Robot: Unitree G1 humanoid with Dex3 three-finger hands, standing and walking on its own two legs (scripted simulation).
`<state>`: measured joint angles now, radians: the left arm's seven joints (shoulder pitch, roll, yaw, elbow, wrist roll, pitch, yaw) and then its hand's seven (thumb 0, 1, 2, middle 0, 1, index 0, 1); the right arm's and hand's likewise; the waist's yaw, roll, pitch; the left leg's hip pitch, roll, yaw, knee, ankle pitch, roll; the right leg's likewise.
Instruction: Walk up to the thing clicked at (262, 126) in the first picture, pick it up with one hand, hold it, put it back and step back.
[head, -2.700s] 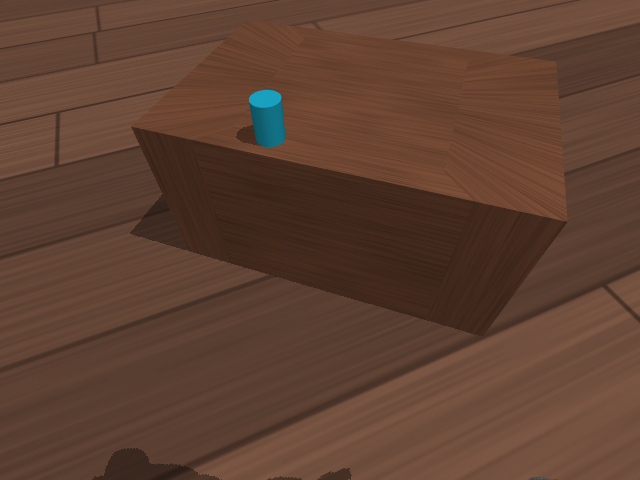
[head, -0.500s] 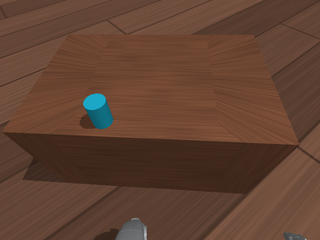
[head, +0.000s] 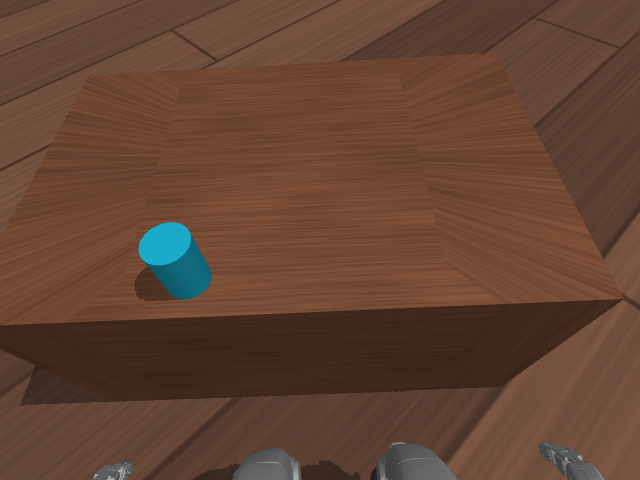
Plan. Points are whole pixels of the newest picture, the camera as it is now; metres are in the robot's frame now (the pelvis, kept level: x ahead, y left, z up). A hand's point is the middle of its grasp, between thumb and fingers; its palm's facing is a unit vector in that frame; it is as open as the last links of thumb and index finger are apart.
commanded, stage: walk up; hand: left
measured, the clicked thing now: (178, 262) +0.44 +0.27 -0.09
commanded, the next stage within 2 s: stand in 1.12 s
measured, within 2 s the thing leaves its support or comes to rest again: neither
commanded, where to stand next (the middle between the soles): +0.06 -0.02 m, yaw +2 degrees
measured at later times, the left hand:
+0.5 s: hand out of the picture +0.11 +0.24 -0.12, palm faces -0.03 -0.95 -0.31, open 7.4 cm
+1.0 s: hand out of the picture +0.05 +0.25 -0.13, palm faces +0.01 -0.95 -0.32, open 7.4 cm
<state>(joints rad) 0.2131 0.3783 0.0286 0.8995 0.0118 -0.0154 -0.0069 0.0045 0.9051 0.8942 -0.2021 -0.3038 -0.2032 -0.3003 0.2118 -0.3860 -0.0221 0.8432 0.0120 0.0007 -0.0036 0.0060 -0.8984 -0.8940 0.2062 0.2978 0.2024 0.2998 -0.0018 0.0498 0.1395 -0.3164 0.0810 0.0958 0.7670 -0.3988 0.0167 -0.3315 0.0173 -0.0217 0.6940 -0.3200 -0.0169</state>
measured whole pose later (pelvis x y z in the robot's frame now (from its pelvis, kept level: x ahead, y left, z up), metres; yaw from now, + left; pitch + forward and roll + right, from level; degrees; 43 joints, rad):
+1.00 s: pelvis +0.00 +0.00 +0.03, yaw +0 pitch -2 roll +0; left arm 0.10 0.33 0.01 1.18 0.01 0.00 -0.02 0.01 0.90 0.89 -0.20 -0.30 -0.20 -0.30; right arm 0.09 -0.34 0.00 1.16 -0.01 -0.02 0.01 0.01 -0.90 -0.89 0.20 0.30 0.20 0.30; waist 0.02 0.01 0.06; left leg -0.12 0.03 0.06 0.33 -0.17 -0.01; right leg -0.16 -0.01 -0.02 0.31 -0.12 0.00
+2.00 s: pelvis +0.03 +0.00 +0.03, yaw +2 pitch -2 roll +0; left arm 0.09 0.34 0.00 1.15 0.01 -0.01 -0.01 0.00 0.90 0.89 -0.20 -0.30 -0.20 -0.30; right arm 0.09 -0.35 0.00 1.13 -0.01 -0.02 0.00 0.00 -0.90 -0.89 0.20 0.30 0.20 0.30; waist 0.00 0.01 0.04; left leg -0.07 0.02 0.04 0.30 -0.20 -0.01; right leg -0.11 -0.01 -0.03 0.30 -0.16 0.01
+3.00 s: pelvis +0.02 +0.01 +0.03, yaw +2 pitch -2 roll +0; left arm 0.12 0.35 0.00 1.14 0.01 -0.01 -0.01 0.00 0.90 0.89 -0.20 -0.30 -0.20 -0.30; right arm 0.12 -0.35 0.01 1.13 -0.01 -0.01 0.00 0.00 -0.90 -0.89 0.20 0.30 0.20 0.30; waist 0.00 0.01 0.04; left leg -0.07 0.01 0.04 0.30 -0.19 0.00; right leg -0.11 -0.02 -0.03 0.30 -0.15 0.01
